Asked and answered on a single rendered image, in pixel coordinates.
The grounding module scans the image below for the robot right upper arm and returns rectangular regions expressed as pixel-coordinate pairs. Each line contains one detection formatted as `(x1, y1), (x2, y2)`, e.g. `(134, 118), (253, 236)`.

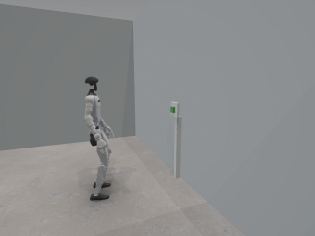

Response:
(84, 96), (95, 121)

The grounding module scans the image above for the right robot hand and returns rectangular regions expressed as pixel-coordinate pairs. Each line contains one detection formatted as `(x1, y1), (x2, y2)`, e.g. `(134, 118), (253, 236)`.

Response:
(97, 139), (112, 157)

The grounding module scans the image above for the panel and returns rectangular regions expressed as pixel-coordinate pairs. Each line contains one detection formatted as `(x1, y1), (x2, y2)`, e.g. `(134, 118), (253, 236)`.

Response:
(170, 101), (182, 179)

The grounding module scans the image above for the robot torso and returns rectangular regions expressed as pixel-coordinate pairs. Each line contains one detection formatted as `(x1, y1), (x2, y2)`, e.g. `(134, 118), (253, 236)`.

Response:
(85, 94), (101, 138)

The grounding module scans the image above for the robot left forearm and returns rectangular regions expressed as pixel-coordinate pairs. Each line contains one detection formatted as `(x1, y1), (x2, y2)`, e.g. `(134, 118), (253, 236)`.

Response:
(99, 116), (107, 128)

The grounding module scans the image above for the robot head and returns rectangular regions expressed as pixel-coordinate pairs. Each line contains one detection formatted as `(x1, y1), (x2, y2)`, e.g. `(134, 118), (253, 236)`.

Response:
(85, 76), (99, 96)

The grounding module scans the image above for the left robot hand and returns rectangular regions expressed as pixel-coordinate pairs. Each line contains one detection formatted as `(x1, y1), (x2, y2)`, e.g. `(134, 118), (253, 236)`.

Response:
(103, 126), (114, 138)

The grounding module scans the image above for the robot right forearm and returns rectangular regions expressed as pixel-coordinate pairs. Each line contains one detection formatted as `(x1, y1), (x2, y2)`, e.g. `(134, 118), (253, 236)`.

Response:
(85, 115), (102, 141)

